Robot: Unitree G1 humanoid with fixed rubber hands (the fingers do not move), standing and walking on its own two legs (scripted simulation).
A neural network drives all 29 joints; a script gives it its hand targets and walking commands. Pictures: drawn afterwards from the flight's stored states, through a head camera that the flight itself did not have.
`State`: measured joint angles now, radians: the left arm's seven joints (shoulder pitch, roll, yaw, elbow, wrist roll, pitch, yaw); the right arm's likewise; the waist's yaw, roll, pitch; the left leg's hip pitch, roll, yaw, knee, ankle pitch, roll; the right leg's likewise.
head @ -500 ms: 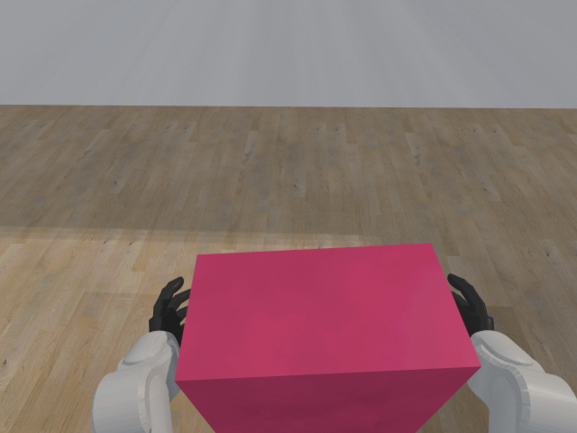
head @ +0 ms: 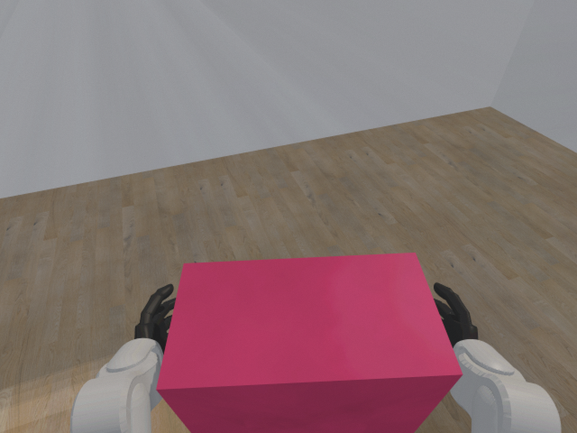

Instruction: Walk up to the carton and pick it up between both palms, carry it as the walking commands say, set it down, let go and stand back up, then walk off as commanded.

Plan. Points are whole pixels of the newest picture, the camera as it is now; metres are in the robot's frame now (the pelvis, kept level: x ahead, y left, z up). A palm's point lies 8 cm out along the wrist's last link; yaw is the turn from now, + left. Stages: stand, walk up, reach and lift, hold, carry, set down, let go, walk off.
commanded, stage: carry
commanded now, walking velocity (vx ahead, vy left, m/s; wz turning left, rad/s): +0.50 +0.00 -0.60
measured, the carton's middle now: (303, 369) +0.23 +0.01 +0.02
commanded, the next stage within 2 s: none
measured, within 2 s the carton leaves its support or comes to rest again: neither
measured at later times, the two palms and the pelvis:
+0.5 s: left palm (264, 196) +0.57 +0.08 +0.04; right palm (453, 219) +0.50 -0.27 +0.04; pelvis +0.31 -0.05 -0.03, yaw -13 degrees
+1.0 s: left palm (329, 106) +0.90 -0.07 +0.08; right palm (474, 147) +0.69 -0.37 +0.09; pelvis +0.60 -0.10 +0.01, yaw -34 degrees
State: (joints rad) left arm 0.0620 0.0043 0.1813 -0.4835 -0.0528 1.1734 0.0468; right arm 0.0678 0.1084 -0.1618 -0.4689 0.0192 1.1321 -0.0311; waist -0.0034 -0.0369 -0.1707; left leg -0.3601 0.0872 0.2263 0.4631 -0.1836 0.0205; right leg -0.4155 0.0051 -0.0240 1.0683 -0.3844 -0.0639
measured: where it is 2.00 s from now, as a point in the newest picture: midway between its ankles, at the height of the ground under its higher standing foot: (425, 286)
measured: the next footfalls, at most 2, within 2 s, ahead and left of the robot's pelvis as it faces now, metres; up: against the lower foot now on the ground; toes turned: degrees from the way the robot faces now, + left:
right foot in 0.40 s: +0.42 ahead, -0.13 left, +0.00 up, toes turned -22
left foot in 0.86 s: +0.71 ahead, -0.03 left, +0.00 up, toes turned -20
